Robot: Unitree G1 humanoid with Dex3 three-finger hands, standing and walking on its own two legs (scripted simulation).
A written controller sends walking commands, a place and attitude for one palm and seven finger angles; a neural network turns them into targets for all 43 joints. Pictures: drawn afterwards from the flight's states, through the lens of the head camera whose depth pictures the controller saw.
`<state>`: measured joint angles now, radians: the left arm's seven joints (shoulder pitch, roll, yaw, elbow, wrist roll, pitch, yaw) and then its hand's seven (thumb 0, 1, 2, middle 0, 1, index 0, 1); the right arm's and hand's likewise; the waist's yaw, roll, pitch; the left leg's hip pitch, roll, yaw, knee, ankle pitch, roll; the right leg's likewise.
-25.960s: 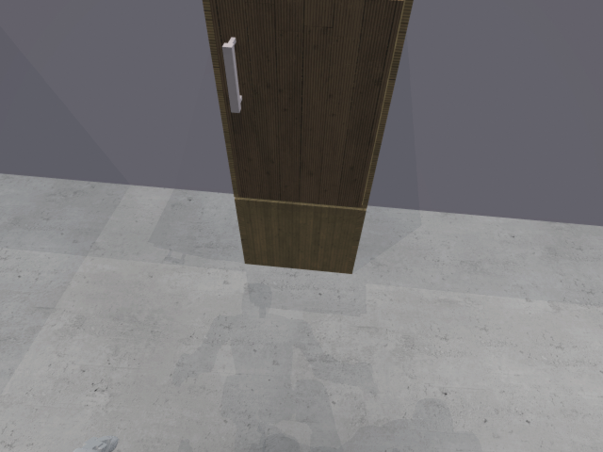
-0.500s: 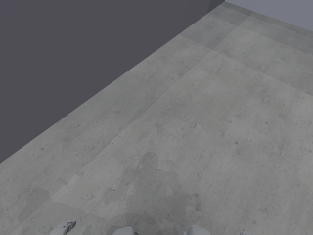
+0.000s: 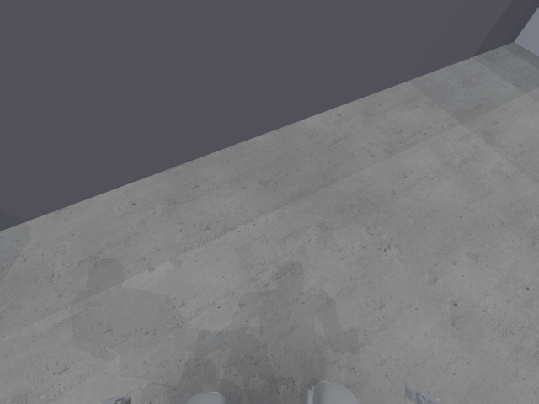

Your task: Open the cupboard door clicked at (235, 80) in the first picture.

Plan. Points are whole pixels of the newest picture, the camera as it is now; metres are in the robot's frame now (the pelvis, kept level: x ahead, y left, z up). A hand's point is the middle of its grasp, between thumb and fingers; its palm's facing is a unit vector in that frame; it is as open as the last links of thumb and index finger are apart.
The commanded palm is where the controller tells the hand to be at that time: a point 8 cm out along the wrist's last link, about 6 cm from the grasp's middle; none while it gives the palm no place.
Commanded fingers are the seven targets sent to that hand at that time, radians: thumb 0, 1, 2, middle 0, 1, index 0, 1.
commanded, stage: turn to face it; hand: left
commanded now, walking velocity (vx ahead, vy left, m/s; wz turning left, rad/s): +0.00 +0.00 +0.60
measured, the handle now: out of the picture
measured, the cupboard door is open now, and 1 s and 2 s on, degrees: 50 50 50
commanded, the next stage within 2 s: none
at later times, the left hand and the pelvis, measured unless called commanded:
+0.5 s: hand out of the picture +0.01 +0.18 -0.18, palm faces +0.33 -0.92 -0.21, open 7.4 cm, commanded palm none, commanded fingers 0.00 0.90 0.90 -0.20 -0.30 -0.20 -0.30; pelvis +0.01 -0.03 -0.01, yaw +19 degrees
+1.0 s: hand out of the picture -0.02 +0.14 -0.15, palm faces +0.59 -0.77 -0.25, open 7.4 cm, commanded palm none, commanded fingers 0.00 0.90 0.90 -0.20 -0.30 -0.20 -0.30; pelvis +0.03 -0.06 +0.01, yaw +37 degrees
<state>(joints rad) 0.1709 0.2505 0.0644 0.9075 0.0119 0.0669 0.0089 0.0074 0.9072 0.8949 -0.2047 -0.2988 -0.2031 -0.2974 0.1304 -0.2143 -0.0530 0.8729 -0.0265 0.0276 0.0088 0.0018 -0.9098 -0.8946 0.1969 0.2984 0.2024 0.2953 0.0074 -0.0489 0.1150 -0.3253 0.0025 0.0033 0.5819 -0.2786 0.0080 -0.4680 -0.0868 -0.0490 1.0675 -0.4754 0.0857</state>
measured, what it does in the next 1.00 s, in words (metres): steps on the spot, turning left: right foot, then left foot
